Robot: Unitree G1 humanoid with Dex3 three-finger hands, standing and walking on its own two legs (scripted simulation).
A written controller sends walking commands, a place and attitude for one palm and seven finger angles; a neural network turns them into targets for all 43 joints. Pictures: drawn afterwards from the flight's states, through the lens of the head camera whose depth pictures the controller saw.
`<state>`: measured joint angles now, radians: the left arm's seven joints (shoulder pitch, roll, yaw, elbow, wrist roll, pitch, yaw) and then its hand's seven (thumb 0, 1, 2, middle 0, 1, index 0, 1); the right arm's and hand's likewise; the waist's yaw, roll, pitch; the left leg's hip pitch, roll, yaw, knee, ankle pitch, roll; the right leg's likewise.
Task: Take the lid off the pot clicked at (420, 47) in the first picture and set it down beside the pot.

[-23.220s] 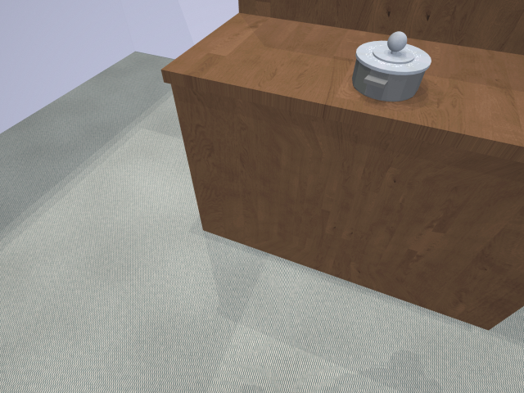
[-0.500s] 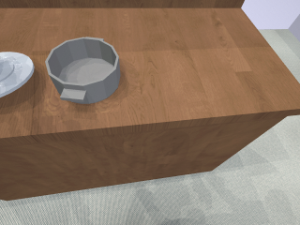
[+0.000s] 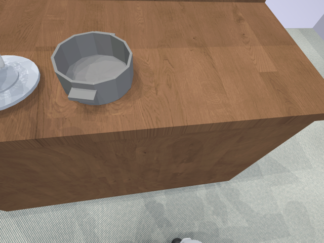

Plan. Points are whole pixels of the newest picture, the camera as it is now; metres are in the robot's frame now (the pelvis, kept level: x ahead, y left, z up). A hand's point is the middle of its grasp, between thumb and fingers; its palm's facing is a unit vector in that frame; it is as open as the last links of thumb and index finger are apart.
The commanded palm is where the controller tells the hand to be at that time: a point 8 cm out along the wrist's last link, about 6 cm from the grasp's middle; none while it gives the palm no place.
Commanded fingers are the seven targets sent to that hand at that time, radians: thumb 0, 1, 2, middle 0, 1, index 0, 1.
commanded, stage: open the fingers wide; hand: left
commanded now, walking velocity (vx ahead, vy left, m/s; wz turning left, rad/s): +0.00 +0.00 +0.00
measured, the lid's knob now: out of the picture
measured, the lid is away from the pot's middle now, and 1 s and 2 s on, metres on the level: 0.23 0.23 0.23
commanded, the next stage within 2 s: raise the empty hand in 1.18 s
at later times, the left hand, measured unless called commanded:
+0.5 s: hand out of the picture +0.46 +0.34 +0.14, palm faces -0.39 -0.14 -0.91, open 7.4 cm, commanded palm +0.49 +0.34 +0.20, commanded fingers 0.00 0.32 0.76 -0.62 -0.95 -0.57 -0.94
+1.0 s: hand out of the picture +0.47 +0.34 +0.14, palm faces -0.38 -0.13 -0.92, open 10.4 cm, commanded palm +0.49 +0.34 +0.20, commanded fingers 0.00 -0.08 0.80 -0.42 -0.73 -0.42 -0.73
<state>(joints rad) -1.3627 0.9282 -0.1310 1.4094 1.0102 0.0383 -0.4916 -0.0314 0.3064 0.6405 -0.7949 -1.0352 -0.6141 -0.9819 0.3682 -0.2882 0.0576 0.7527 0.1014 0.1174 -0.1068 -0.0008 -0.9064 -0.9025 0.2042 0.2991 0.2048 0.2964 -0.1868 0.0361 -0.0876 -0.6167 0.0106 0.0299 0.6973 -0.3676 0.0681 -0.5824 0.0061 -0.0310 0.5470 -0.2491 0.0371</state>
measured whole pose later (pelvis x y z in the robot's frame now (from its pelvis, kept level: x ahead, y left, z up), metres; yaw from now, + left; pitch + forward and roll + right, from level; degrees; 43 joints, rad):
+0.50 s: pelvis -0.01 +0.00 +0.00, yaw +0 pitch +16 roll -4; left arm -1.13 0.92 -0.01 1.16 1.01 -0.14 -0.45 0.00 0.37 0.70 -0.73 -1.02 -0.56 -0.96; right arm 0.30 -0.28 0.04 0.67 0.10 0.23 -0.10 0.00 -0.91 -0.90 0.20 0.30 0.20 0.30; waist -0.14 0.03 -0.09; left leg -0.62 0.01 0.03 0.71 -0.37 0.07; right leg -0.59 0.01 -0.03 0.57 -0.25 0.03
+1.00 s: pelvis +0.00 +0.00 +0.00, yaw +0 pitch +16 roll -4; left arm -1.13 0.92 -0.02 1.13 0.99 -0.13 -0.45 0.00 0.00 0.77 -0.46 -0.78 -0.45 -0.79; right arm 0.33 -0.27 0.03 0.69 0.10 0.24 -0.10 0.00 -0.91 -0.90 0.20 0.30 0.20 0.30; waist -0.14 0.03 -0.09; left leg -0.61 0.01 0.03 0.71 -0.37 0.07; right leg -0.58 0.00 -0.03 0.57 -0.26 0.03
